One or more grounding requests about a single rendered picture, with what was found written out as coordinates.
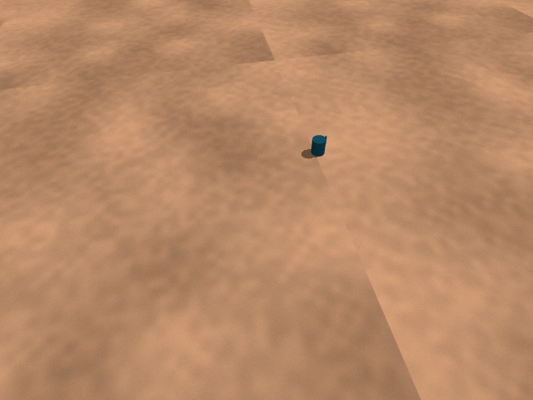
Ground mug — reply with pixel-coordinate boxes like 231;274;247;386
311;135;326;157

